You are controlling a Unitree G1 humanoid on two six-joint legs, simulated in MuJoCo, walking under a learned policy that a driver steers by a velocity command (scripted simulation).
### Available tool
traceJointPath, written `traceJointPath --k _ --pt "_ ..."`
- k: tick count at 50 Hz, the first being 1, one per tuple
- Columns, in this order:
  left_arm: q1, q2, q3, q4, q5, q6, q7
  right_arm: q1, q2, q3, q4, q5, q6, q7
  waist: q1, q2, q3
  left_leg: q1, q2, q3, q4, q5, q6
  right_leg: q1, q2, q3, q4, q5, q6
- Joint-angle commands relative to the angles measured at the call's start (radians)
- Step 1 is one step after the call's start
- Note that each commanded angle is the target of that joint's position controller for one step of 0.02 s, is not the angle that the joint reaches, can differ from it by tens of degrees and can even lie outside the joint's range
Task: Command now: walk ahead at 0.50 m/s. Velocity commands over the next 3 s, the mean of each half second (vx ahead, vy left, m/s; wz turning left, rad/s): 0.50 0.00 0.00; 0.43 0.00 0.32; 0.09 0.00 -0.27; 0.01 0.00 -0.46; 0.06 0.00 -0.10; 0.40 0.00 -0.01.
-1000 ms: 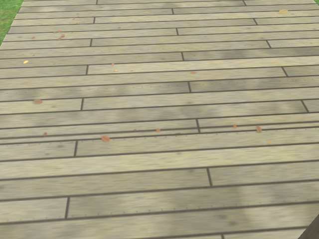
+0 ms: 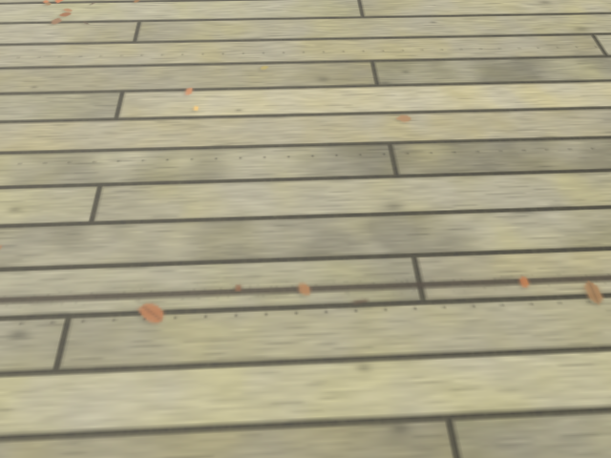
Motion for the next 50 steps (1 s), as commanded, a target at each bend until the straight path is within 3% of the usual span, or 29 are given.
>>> traceJointPath --k 1,2,3,4,5,7,10,13,15,17,18,19,20,21,22,24,26,29,33,37,41,43,44,45,46,47,48,49,50 --pt "-0.102 0.093 0.007 -0.162 -0.047 -0.049 -0.005 0.556 -0.185 -0.064 0.106 0.003 0.042 -0.038 -0.285 0.124 -0.377 1.02 0.368 -0.392 0.096 0.126 0.289 -0.916 -0.1 0.095 0.192 0.156 -0.001" --pt "-0.193 0.081 0.006 -0.186 -0.031 -0.026 0.023 0.39 -0.131 -0.049 0.082 -0.024 0.055 -0.05 -0.213 -0.053 -0.26 0.713 0.326 -0.428 -0.08 -0.135 0.252 -0.82 -0.129 -0.005 0.138 0.287 0.007" --pt "-0.179 0.071 0.014 -0.192 -0.044 -0.003 0.037 0.275 -0.14 -0.043 0.053 -0.054 0.029 -0.051 -0.121 -0.05 -0.204 0.487 0.393 -0.515 -0.111 -0.176 0.271 -0.726 -0.164 0.06 -0.051 0.475 0.004" --pt "-0.177 0.061 0.012 -0.187 -0.017 0.015 0.042 0.194 -0.106 -0.033 0.037 -0.061 0.015 -0.048 -0.068 -0.086 -0.117 0.28 0.39 -0.525 -0.125 -0.144 0.271 -0.658 -0.2 0.071 -0.102 0.501 0.014" --pt "-0.166 0.039 0.018 -0.188 0.008 0.023 0.04 0.124 -0.084 -0.021 0.019 -0.059 0.002 -0.041 -0.029 -0.147 -0.004 0.038 0.305 -0.4 -0.163 -0.053 0.234 -0.517 -0.215 0.07 -0.305 0.568 0.034" --pt "-0.192 0.024 0.024 -0.222 0.035 0.008 0.039 0.099 -0.114 -0.031 0.012 -0.05 -0.001 -0.059 -0.005 -0.035 0.022 -0.072 0.198 -0.249 -0.211 0.034 0.208 -0.371 -0.221 0.046 -0.608 0.653 0.063" --pt "-0.32 0.073 0.031 -0.254 0.043 -0.01 0.008 0.149 -0.122 -0.053 0.01 -0.025 -0.005 -0.076 -0.063 0.001 -0.033 0.009 0.134 -0.118 -0.192 0.101 0.192 -0.213 -0.195 0.014 -0.969 0.932 0.056" --pt "-0.463 0.093 0.03 -0.294 0.018 0.001 -0.018 0.249 -0.123 -0.067 0.041 -0.004 -0.012 -0.076 -0.115 -0.004 -0.01 0.162 0.173 -0.144 -0.196 0.09 0.182 -0.211 -0.163 -0.007 -1.111 0.897 0.035" --pt "-0.535 0.101 0.032 -0.305 0.032 0.009 -0.035 0.319 -0.114 -0.075 0.074 -0.003 -0.005 -0.075 -0.144 -0.016 0.011 0.239 0.182 -0.14 -0.155 0.088 0.164 -0.211 -0.129 -0.052 -1.18 0.82 0.004" --pt "-0.472 0.121 0.047 -0.277 0.037 0.009 -0.039 0.312 -0.112 -0.073 0.085 0.005 -0.005 -0.076 -0.088 -0.019 -0.006 0.26 0.144 -0.11 -0.067 0.189 0.121 -0.065 -0.086 -0.092 -1.261 0.783 -0.027" --pt "-0.329 0.163 0.07 -0.236 0.045 0.009 -0.038 0.294 -0.103 -0.067 0.084 0.001 -0.007 -0.076 -0.027 -0.028 -0.089 0.225 0.098 -0.066 0.072 0.301 0.094 0.124 -0.078 -0.079 -1.242 0.822 -0.057" --pt "-0.112 0.239 0.097 -0.184 0.05 0.009 -0.033 0.241 -0.087 -0.058 0.059 -0.024 -0.008 -0.076 0.063 -0.122 -0.205 0.042 0.019 0.027 0.389 0.186 0.041 0.416 -0.206 0.086 -1.217 0.952 -0.118" --pt "0.022 0.331 0.112 -0.149 0.057 0.002 -0.037 0.34 0.005 -0.027 0.039 -0.017 -0.029 -0.059 0.03 -0.393 -0.353 -0.322 -0.124 0.011 0.761 -0.394 -0.007 0.754 -0.444 0.536 -1.357 0.801 -0.289" --pt "0.051 0.281 0.101 -0.154 0.057 -0.005 -0.028 0.303 -0.061 -0.044 0.055 -0.001 -0.046 -0.046 0.05 -0.316 -0.377 -0.465 -0.097 -0.128 0.91 -0.454 0.013 0.785 -0.466 0.707 -1.447 0.56 -0.292" --pt "-0.061 0.223 0.084 -0.184 0.049 -0.015 -0.021 0.193 -0.093 -0.054 0.028 0.012 -0.051 -0.046 0.042 -0.245 -0.221 -0.565 -0.051 -0.104 0.931 -0.374 0.034 0.686 -0.442 0.589 -1.477 0.507 -0.245" --pt "-0.242 0.163 0.06 -0.211 0.068 -0.03 -0.028 0.121 -0.085 -0.058 0.008 -0.015 -0.034 -0.064 -0.042 -0.087 -0.097 -0.449 0.036 -0.089 0.806 -0.172 0.043 0.379 -0.384 0.415 -1.528 0.664 -0.206" --pt "-0.275 0.124 0.049 -0.197 0.067 -0.037 -0.041 0.169 -0.076 -0.069 0.017 -0.018 -0.009 -0.072 -0.105 -0.121 -0.079 -0.314 0.066 -0.088 0.714 -0.128 0.039 0.246 -0.334 0.283 -1.575 0.767 -0.183" --pt "-0.224 0.148 0.057 -0.164 0.053 -0.04 -0.032 0.143 -0.053 -0.07 0.015 -0.013 0.004 -0.08 -0.095 -0.123 -0.048 -0.334 0.067 -0.07 0.57 -0.042 0.021 0.252 -0.317 0.145 -1.611 0.908 -0.153" --pt "-0.158 0.172 0.064 -0.109 0.044 -0.029 -0.014 0.026 -0.013 -0.062 -0.052 -0.013 0.013 -0.065 -0.069 -0.115 -0.015 -0.338 0.025 -0.088 0.354 0.129 0.01 0.283 -0.312 0.027 -1.627 1.003 -0.125" --pt "-0.135 0.174 0.065 -0.086 0.043 -0.026 -0.008 -0.075 -0.011 -0.059 -0.096 -0.017 0.017 -0.034 -0.049 -0.139 0.04 -0.287 0.006 -0.043 0.207 0.221 0.018 0.304 -0.313 -0.065 -1.635 0.974 -0.115" --pt "-0.115 0.193 0.079 -0.079 0.039 -0.013 -0.004 -0.158 -0.021 -0.053 -0.136 -0.018 0.017 -0.006 -0.02 -0.13 0.078 -0.287 -0.012 0.025 0.138 0.089 0.035 0.43 -0.343 -0.133 -1.55 1.089 -0.082" --pt "-0.14 0.225 0.089 -0.091 0.032 0.001 0.006 -0.119 -0.042 -0.065 -0.151 -0.027 0.017 0.006 -0.056 -0.18 0.037 -0.153 -0.079 0.099 0.121 -0.008 0.06 0.441 -0.337 -0.161 -1.407 1.466 -0.054" --pt "-0.167 0.248 0.094 -0.099 0.031 0.004 0.019 -0.015 -0.072 -0.081 -0.129 -0.033 0.01 0.007 -0.118 -0.217 -0.005 -0.034 -0.115 0.12 0.088 -0.006 0.082 0.427 -0.327 -0.17 -1.28 1.614 -0.038" --pt "-0.171 0.251 0.093 -0.109 0.029 0.005 0.023 0.122 -0.123 -0.108 -0.101 -0.034 0.007 0.004 -0.191 -0.184 -0.087 0.179 -0.146 0.111 0.011 0.103 0.12 0.364 -0.292 -0.19 -1.082 1.6 -0.007" --pt "-0.176 0.237 0.087 -0.146 0.049 -0.004 0.024 0.251 -0.215 -0.134 -0.08 -0.045 0.009 -0.015 -0.232 -0.045 -0.208 0.509 0.016 -0.117 0.055 0.48 0.194 0.095 -0.237 -0.2 -0.746 1.212 0.054" --pt "-0.038 0.096 0.033 -0.169 0.064 -0.031 -0.006 0.245 -0.266 -0.117 -0.091 -0.066 0.001 -0.021 -0.127 0.191 -0.393 0.872 0.349 -0.618 0.033 0.879 0.436 -0.287 -0.038 -0.086 -0.371 0.193 0.097" --pt "-0.03 0.18 0.049 -0.119 0.035 -0.05 -0.034 0.352 -0.171 -0.092 -0.079 -0.069 0.017 -0.03 -0.194 0.046 -0.538 0.855 0.34 -0.58 0.009 0.816 0.41 -0.252 -0.09 0.102 -0.32 0.203 0.072" --pt "-0.126 0.193 0.058 -0.139 -0.002 -0.047 -0.038 0.264 -0.121 -0.076 -0.091 -0.064 0.018 -0.033 -0.187 0.053 -0.393 0.749 0.299 -0.415 0.009 0.822 0.36 -0.319 -0.139 0.078 -0.349 0.261 0.06" --pt "-0.2 0.192 0.059 -0.152 0.003 -0.037 -0.023 0.181 -0.085 -0.065 -0.103 -0.047 0.014 -0.036 -0.161 -0.025 -0.279 0.584 0.246 -0.309 -0.028 0.751 0.298 -0.319 -0.179 0.051 -0.437 0.334 0.057"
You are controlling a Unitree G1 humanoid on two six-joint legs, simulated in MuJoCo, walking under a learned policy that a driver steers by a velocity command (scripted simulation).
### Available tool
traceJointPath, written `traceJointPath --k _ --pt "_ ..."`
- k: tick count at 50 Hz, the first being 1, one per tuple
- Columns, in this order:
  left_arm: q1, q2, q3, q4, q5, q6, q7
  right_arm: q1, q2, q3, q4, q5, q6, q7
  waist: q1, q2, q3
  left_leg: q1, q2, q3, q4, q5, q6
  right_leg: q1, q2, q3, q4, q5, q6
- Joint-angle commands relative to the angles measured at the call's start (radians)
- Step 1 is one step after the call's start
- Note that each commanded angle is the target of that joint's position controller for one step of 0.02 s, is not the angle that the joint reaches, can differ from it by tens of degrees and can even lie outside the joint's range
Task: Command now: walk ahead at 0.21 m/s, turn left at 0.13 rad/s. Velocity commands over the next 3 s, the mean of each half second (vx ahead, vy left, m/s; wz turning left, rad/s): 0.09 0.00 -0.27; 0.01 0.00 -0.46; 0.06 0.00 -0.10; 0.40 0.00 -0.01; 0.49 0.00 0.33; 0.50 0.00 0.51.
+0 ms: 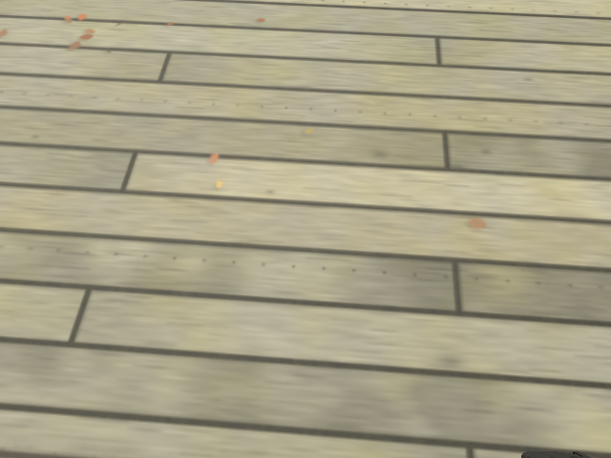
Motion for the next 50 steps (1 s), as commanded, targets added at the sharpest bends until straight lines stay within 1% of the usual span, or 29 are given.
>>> traceJointPath --k 1,2,3,4,6,8,10,13,15,18,21,23,24,25,26,27,28,29,30,31,32,34,35,39,44,47,48,49,50 --pt "-0.006 0.116 0.026 -0.05 -0.004 0.0 0.014 0.129 -0.058 -0.007 -0.024 0.008 -0.007 -0.018 -0.066 -0.003 -0.271 0.495 0.336 -0.286 -0.149 0.722 0.209 -0.323 -0.077 0.074 0.067 0.077 -0.013" --pt "0.001 0.108 0.031 -0.052 0.002 0.023 0.027 0.101 -0.053 -0.002 -0.012 0.001 -0.012 -0.017 -0.024 -0.011 -0.242 0.363 0.309 -0.23 -0.188 0.695 0.187 -0.225 -0.092 0.075 0.023 0.111 -0.017" --pt "0.042 0.078 0.03 -0.041 0.003 0.043 0.035 0.085 -0.047 0.001 -0.002 -0.012 -0.019 -0.012 0.004 0.007 -0.236 0.288 0.295 -0.189 -0.212 0.693 0.179 -0.159 -0.087 0.073 -0.021 0.149 -0.017" --pt "0.075 0.052 0.026 -0.029 0.005 0.055 0.038 0.075 -0.05 0.0 0.008 -0.023 -0.024 -0.012 0.021 0.029 -0.226 0.239 0.285 -0.145 -0.229 0.721 0.179 -0.124 -0.08 0.067 -0.065 0.186 -0.011" --pt "0.074 0.047 0.028 -0.029 0.008 0.065 0.043 0.068 -0.062 -0.002 0.026 -0.031 -0.028 -0.021 0.032 0.058 -0.214 0.22 0.276 -0.084 -0.249 0.729 0.17 -0.118 -0.068 0.074 -0.16 0.259 -0.002" --pt "0.026 0.063 0.029 -0.049 0.009 0.073 0.041 0.054 -0.085 -0.009 0.03 -0.026 -0.02 -0.037 0.024 0.071 -0.205 0.243 0.272 -0.051 -0.262 0.645 0.148 -0.136 -0.064 0.073 -0.25 0.33 0.004" --pt "-0.034 0.083 0.033 -0.078 0.007 0.083 0.037 0.065 -0.113 -0.017 0.037 -0.018 -0.006 -0.054 0.002 0.074 -0.187 0.278 0.293 -0.058 -0.29 0.5 0.14 -0.172 -0.063 0.068 -0.295 0.364 0.003" --pt "-0.097 0.1 0.04 -0.114 0.005 0.103 0.035 0.093 -0.12 -0.023 0.047 -0.01 0.015 -0.073 -0.028 0.074 -0.14 0.346 0.333 -0.087 -0.324 0.261 0.145 -0.247 -0.066 0.071 -0.323 0.34 0.0" --pt "-0.127 0.099 0.041 -0.137 0.007 0.115 0.028 0.104 -0.118 -0.025 0.053 -0.002 0.031 -0.083 -0.034 0.068 -0.116 0.388 0.359 -0.097 -0.334 0.173 0.157 -0.27 -0.065 0.069 -0.339 0.3 0.001" --pt "-0.154 0.095 0.04 -0.164 0.006 0.123 0.016 0.101 -0.134 -0.033 0.047 0.007 0.05 -0.09 -0.039 0.078 -0.104 0.435 0.376 -0.076 -0.3 0.189 0.152 -0.263 -0.053 0.034 -0.372 0.22 0.003" --pt "-0.166 0.093 0.036 -0.186 -0.001 0.116 -0.004 0.087 -0.166 -0.044 0.032 0.013 0.062 -0.093 -0.033 0.097 -0.124 0.473 0.39 -0.052 -0.233 0.321 0.132 -0.203 -0.025 -0.013 -0.46 0.179 -0.006" --pt "-0.145 0.089 0.035 -0.187 -0.005 0.112 -0.02 0.075 -0.185 -0.051 0.024 0.027 0.069 -0.094 -0.015 0.108 -0.142 0.493 0.385 -0.022 -0.167 0.394 0.101 -0.13 0.003 -0.052 -0.585 0.23 -0.027" --pt "-0.116 0.089 0.035 -0.179 -0.004 0.11 -0.029 0.067 -0.191 -0.052 0.022 0.038 0.072 -0.096 0.005 0.11 -0.152 0.483 0.367 0.005 -0.119 0.394 0.071 -0.059 0.025 -0.077 -0.697 0.32 -0.047" --pt "-0.086 0.114 0.044 -0.173 0.001 0.106 -0.026 0.107 -0.189 -0.056 0.034 0.039 0.07 -0.093 0.011 0.091 -0.158 0.447 0.326 0.047 -0.043 0.34 0.007 0.031 0.035 -0.068 -0.813 0.488 -0.079" --pt "-0.047 0.201 0.07 -0.17 0.008 0.105 -0.013 0.117 -0.158 -0.051 0.023 0.019 0.064 -0.087 0.002 -0.046 -0.196 0.283 0.254 0.113 0.138 0.184 -0.071 0.217 -0.061 0.092 -0.82 0.809 -0.138" --pt "-0.003 0.314 0.094 -0.175 0.023 0.107 0.003 0.054 -0.099 -0.032 -0.036 -0.022 0.052 -0.076 -0.004 -0.312 -0.21 -0.073 0.088 0.152 0.409 -0.422 -0.16 0.424 -0.297 0.417 -0.773 1.302 -0.316" --pt "0.054 0.274 0.077 -0.185 0.048 0.096 0.0 -0.014 -0.109 -0.03 -0.057 -0.013 0.04 -0.066 0.053 -0.22 -0.303 -0.172 0.042 -0.021 0.595 -0.597 -0.165 0.468 -0.359 0.483 -0.784 1.306 -0.426" --pt "0.004 0.254 0.072 -0.204 0.048 0.084 -0.004 -0.025 -0.139 -0.039 -0.05 0.02 0.04 -0.057 0.035 -0.142 -0.283 -0.21 0.07 -0.072 0.661 -0.532 -0.153 0.458 -0.309 0.404 -0.795 1.236 -0.393" --pt "-0.063 0.237 0.071 -0.223 0.026 0.077 0.002 -0.012 -0.142 -0.042 -0.034 0.031 0.043 -0.061 0.005 -0.108 -0.243 -0.231 0.09 -0.086 0.645 -0.446 -0.149 0.425 -0.245 0.332 -0.79 1.147 -0.332" --pt "-0.1 0.21 0.063 -0.236 0.007 0.08 0.008 -0.009 -0.153 -0.045 -0.024 0.021 0.048 -0.069 -0.008 -0.083 -0.216 -0.229 0.102 -0.091 0.609 -0.391 -0.154 0.382 -0.219 0.306 -0.799 1.09 -0.295" --pt "-0.121 0.197 0.057 -0.243 -0.002 0.085 0.015 -0.008 -0.162 -0.049 -0.024 0.015 0.052 -0.075 -0.024 -0.084 -0.209 -0.186 0.103 -0.093 0.583 -0.351 -0.159 0.333 -0.199 0.291 -0.809 1.062 -0.284" --pt "-0.11 0.215 0.062 -0.25 0.005 0.091 0.022 -0.003 -0.142 -0.045 -0.031 0.014 0.051 -0.076 -0.033 -0.094 -0.21 -0.144 0.078 -0.086 0.526 -0.3 -0.165 0.298 -0.179 0.294 -0.818 1.039 -0.281" --pt "-0.102 0.222 0.064 -0.252 0.007 0.093 0.026 -0.005 -0.135 -0.042 -0.032 0.017 0.049 -0.077 -0.03 -0.098 -0.208 -0.141 0.071 -0.087 0.477 -0.283 -0.169 0.302 -0.173 0.298 -0.819 1.021 -0.278" --pt "-0.104 0.242 0.069 -0.267 0.007 0.103 0.035 -0.028 -0.126 -0.036 -0.038 0.019 0.049 -0.076 -0.019 -0.127 -0.197 -0.072 0.052 -0.1 0.322 -0.23 -0.183 0.249 -0.15 0.328 -0.822 0.904 -0.263" --pt "-0.128 0.216 0.05 -0.281 0.023 0.116 0.031 -0.013 -0.136 -0.033 -0.031 0.024 0.049 -0.063 -0.011 -0.156 -0.185 0.055 0.056 -0.085 0.221 -0.231 -0.177 0.169 -0.142 0.353 -0.807 0.82 -0.255" --pt "-0.132 0.206 0.037 -0.283 0.024 0.122 0.031 0.003 -0.136 -0.029 -0.031 0.026 0.038 -0.05 -0.013 -0.166 -0.175 0.123 0.053 -0.072 0.1 -0.231 -0.153 0.174 -0.137 0.387 -0.773 0.816 -0.245" --pt "-0.145 0.199 0.031 -0.285 0.02 0.124 0.033 0.026 -0.13 -0.027 -0.025 0.025 0.033 -0.044 -0.033 -0.162 -0.172 0.176 0.049 -0.062 -0.003 -0.169 -0.139 0.166 -0.119 0.386 -0.754 0.792 -0.228" --pt "-0.15 0.19 0.024 -0.286 0.015 0.126 0.035 0.059 -0.127 -0.026 -0.013 0.02 0.026 -0.038 -0.057 -0.151 -0.166 0.259 0.052 -0.056 -0.144 -0.035 -0.121 0.141 -0.09 0.379 -0.737 0.729 -0.198" --pt "-0.125 0.174 0.018 -0.286 0.021 0.123 0.037 0.08 -0.163 -0.033 -0.008 0.006 0.023 -0.037 -0.05 -0.103 -0.175 0.36 0.12 -0.11 -0.174 0.103 -0.093 0.085 -0.05 0.357 -0.701 0.6 -0.153"
Over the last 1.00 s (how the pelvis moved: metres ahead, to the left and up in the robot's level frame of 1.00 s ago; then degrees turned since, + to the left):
0.55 0.03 -0.02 11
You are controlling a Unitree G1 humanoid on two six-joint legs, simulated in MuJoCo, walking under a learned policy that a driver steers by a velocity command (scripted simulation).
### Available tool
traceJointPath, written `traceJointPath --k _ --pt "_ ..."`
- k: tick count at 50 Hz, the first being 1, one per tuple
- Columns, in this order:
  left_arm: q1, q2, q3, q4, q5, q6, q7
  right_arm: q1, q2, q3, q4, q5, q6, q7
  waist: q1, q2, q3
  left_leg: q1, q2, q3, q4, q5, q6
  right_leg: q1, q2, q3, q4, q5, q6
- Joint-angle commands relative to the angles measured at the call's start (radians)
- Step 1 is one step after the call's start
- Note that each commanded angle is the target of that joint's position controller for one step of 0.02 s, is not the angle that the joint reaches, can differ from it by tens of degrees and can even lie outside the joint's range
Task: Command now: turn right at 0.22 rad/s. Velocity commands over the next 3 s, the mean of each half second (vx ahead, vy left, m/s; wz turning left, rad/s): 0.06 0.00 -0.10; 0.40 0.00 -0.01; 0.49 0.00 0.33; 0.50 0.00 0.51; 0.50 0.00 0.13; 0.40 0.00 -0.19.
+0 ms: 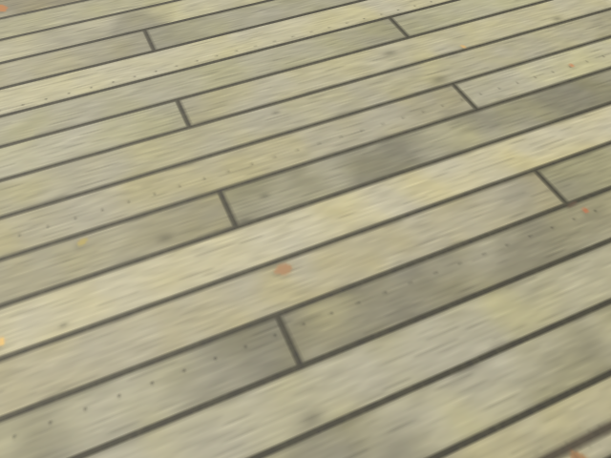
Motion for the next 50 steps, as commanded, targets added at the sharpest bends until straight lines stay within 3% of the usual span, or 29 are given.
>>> traceJointPath --k 1,2,3,4,6,8,10,12,14,15,16,17,18,20,21,23,25,26,28,29,30,31,32,34,36,39,42,47,50 --pt "0.059 0.08 0.007 -0.051 0.021 -0.016 0.003 0.046 -0.178 -0.032 -0.055 -0.034 -0.019 0.003 0.022 0.087 -0.162 0.267 0.239 -0.208 -0.149 0.48 0.111 -0.046 -0.079 0.073 0.132 0.032 -0.037" --pt "0.069 0.09 0.013 -0.067 0.012 -0.024 0.0 0.038 -0.175 -0.026 -0.047 -0.051 -0.019 0.005 0.039 0.248 -0.138 0.217 0.382 -0.368 -0.168 0.58 0.288 -0.138 0.003 -0.012 0.203 -0.296 0.013" --pt "0.024 0.158 0.031 -0.062 0.011 -0.029 0.001 0.026 -0.134 -0.016 -0.057 -0.047 -0.025 0.003 0.002 0.213 -0.133 0.179 0.415 -0.413 -0.204 0.509 0.355 -0.145 -0.04 -0.016 0.362 -0.377 0.049" --pt "-0.001 0.185 0.046 -0.059 -0.004 -0.027 0.001 0.019 -0.135 -0.017 -0.056 -0.039 -0.029 -0.002 -0.007 0.172 -0.115 0.18 0.372 -0.369 -0.204 0.458 0.337 -0.173 -0.043 -0.018 0.467 -0.356 0.062" --pt "0.02 0.146 0.045 -0.034 -0.001 -0.009 0.007 -0.017 -0.131 -0.012 -0.056 -0.013 -0.03 -0.007 0.012 0.129 -0.088 0.168 0.306 -0.274 -0.193 0.406 0.275 -0.185 -0.071 -0.015 0.52 -0.286 0.091" --pt "0.04 0.079 0.025 -0.017 -0.003 -0.004 0.002 -0.031 -0.104 -0.003 -0.042 -0.009 -0.019 -0.009 0.027 0.141 -0.084 0.14 0.231 -0.172 -0.188 0.409 0.234 -0.11 -0.087 -0.073 0.4 -0.237 0.107" --pt "0.01 0.031 0.005 -0.012 -0.004 -0.012 -0.003 -0.001 -0.097 -0.001 -0.021 -0.011 -0.007 -0.009 -0.002 0.176 -0.094 0.153 0.19 -0.121 -0.168 0.424 0.219 -0.028 -0.099 -0.129 0.209 -0.2 0.11" --pt "0.017 0.049 0.011 0.004 -0.012 -0.014 -0.005 0.032 -0.119 -0.004 -0.005 -0.007 0.0 -0.008 -0.007 0.182 -0.105 0.167 0.191 -0.128 -0.142 0.415 0.222 0.049 -0.087 -0.163 0.034 -0.097 0.102" --pt "0.051 0.075 0.017 0.032 -0.005 -0.012 -0.009 0.054 -0.115 0.001 0.005 0.004 0.0 -0.006 0.009 0.164 -0.096 0.132 0.174 -0.128 -0.126 0.333 0.18 0.165 -0.082 -0.169 -0.18 0.104 0.066" --pt "0.052 0.115 0.023 0.028 0.005 -0.009 -0.007 0.073 -0.105 0.007 0.008 -0.003 -0.008 -0.001 -0.003 0.113 -0.11 0.079 0.163 -0.125 -0.117 0.247 0.132 0.24 -0.138 -0.104 -0.168 0.218 0.039" --pt "0.062 0.175 0.034 0.027 0.011 -0.005 -0.002 0.097 -0.097 0.009 0.006 -0.023 -0.02 0.01 -0.04 -0.008 -0.124 0.025 0.103 -0.062 -0.069 0.139 0.088 0.28 -0.215 -0.045 -0.1 0.384 -0.004" --pt "0.066 0.129 0.025 0.057 0.01 -0.007 -0.014 0.104 -0.044 0.021 0.019 -0.024 -0.022 0.012 -0.048 -0.124 -0.148 0.099 0.034 0.028 -0.072 -0.043 0.039 0.168 -0.218 -0.032 -0.13 0.096 -0.05" --pt "0.06 0.098 0.02 0.052 0.007 -0.012 -0.023 0.049 -0.071 0.016 0.022 -0.021 -0.018 0.009 -0.012 -0.104 -0.094 0.096 0.002 0.068 -0.01 -0.121 0.015 0.106 -0.198 -0.016 -0.179 -0.162 -0.066" --pt "0.105 0.163 0.034 0.063 0.007 -0.027 -0.023 -0.002 -0.08 0.007 0.005 0.004 -0.012 -0.001 0.023 -0.174 0.022 -0.052 -0.037 0.123 0.139 -0.241 0.026 0.058 -0.27 0.125 -0.301 -0.495 -0.118" --pt "0.126 0.178 0.038 0.072 0.002 -0.042 -0.021 -0.019 -0.078 0.006 -0.012 0.013 -0.018 -0.002 0.033 -0.217 0.08 -0.1 -0.023 0.103 0.189 -0.24 0.044 0.035 -0.328 0.221 -0.345 -0.544 -0.154" --pt "0.135 0.16 0.032 0.08 -0.005 -0.068 -0.013 -0.014 -0.077 0.001 -0.02 0.027 -0.044 0.007 0.025 -0.242 0.118 -0.17 0.027 0.05 0.245 -0.261 0.092 0.064 -0.385 0.283 -0.363 -0.465 -0.184" --pt "0.11 0.147 0.029 0.073 -0.021 -0.078 -0.013 0.021 -0.068 0.001 -0.007 0.031 -0.07 0.024 -0.002 -0.199 0.103 -0.118 0.042 0.053 0.134 -0.266 0.129 0.084 -0.366 0.226 -0.336 -0.367 -0.165" --pt "0.07 0.148 0.029 0.065 -0.03 -0.078 -0.015 0.071 -0.059 0.0 0.018 0.027 -0.078 0.03 -0.036 -0.172 0.082 0.021 0.023 0.084 0.016 -0.174 0.135 0.029 -0.324 0.156 -0.313 -0.312 -0.141" --pt "0.039 0.112 0.02 0.055 -0.022 -0.08 -0.019 0.223 -0.083 -0.018 0.093 0.013 -0.076 0.033 -0.094 -0.112 0.012 0.295 0.005 0.074 -0.061 -0.022 0.118 -0.093 -0.24 0.039 -0.176 -0.172 -0.097" --pt "0.008 0.048 0.001 0.033 -0.01 -0.088 -0.023 0.339 -0.138 -0.033 0.117 0.012 -0.075 0.027 -0.128 0.052 -0.027 0.419 0.155 -0.144 -0.169 -0.095 0.159 -0.205 -0.151 -0.081 0.092 -0.108 -0.038" --pt "-0.002 0.036 0.0 -0.019 -0.021 -0.106 -0.017 0.404 -0.251 -0.055 0.12 0.007 -0.08 0.037 -0.133 0.304 -0.037 0.502 0.368 -0.568 -0.335 -0.243 0.306 -0.417 -0.046 -0.166 0.367 -0.259 0.008" --pt "-0.002 0.095 0.016 -0.016 -0.04 -0.119 -0.015 0.358 -0.194 -0.033 0.108 -0.004 -0.091 0.038 -0.106 0.217 0.015 0.454 0.432 -0.662 -0.368 -0.329 0.363 -0.516 -0.099 -0.084 0.554 -0.331 0.0" --pt "0.018 0.109 0.02 -0.006 -0.049 -0.127 -0.024 0.297 -0.137 -0.016 0.086 -0.001 -0.099 0.034 -0.073 0.151 0.067 0.436 0.394 -0.571 -0.365 -0.35 0.332 -0.57 -0.149 -0.06 0.613 -0.232 -0.022" --pt "0.021 0.097 0.023 0.009 -0.03 -0.132 -0.032 0.239 -0.125 -0.006 0.063 -0.001 -0.102 0.036 -0.046 0.092 0.081 0.403 0.321 -0.396 -0.38 -0.205 0.264 -0.573 -0.206 -0.09 0.58 -0.066 -0.036" --pt "0.004 0.078 0.022 0.005 -0.016 -0.129 -0.047 0.258 -0.096 0.007 0.066 -0.006 -0.093 0.033 -0.043 0.093 0.052 0.372 0.26 -0.25 -0.392 0.024 0.23 -0.501 -0.222 -0.122 0.506 0.034 -0.019" --pt "-0.065 0.031 0.008 -0.025 -0.007 -0.121 -0.056 0.301 -0.119 0.006 0.08 -0.003 -0.08 0.017 -0.058 0.079 0.045 0.341 0.218 -0.119 -0.398 0.237 0.228 -0.46 -0.203 -0.174 0.343 0.133 0.028" --pt "-0.162 0.005 -0.009 -0.06 -0.016 -0.122 -0.067 0.323 -0.147 0.003 0.083 -0.002 -0.074 0.007 -0.083 0.087 0.067 0.264 0.199 -0.052 -0.419 0.226 0.217 -0.359 -0.17 -0.206 0.145 0.261 0.043" --pt "-0.244 0.04 -0.009 -0.103 -0.025 -0.127 -0.09 0.368 -0.154 -0.003 0.103 0.015 -0.067 0.006 -0.078 0.097 0.107 0.337 0.267 -0.042 -0.398 0.265 0.207 -0.32 -0.151 -0.193 0.01 0.275 -0.001" --pt "-0.131 0.099 0.016 -0.083 -0.02 -0.129 -0.089 0.342 -0.185 -0.016 0.098 0.012 -0.056 0.004 0.009 0.127 0.009 0.401 0.275 -0.011 -0.227 0.655 0.176 -0.135 -0.097 -0.226 -0.011 0.197 -0.055"
Over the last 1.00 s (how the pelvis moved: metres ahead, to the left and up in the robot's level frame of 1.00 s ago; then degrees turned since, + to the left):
0.13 -0.05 0.01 -27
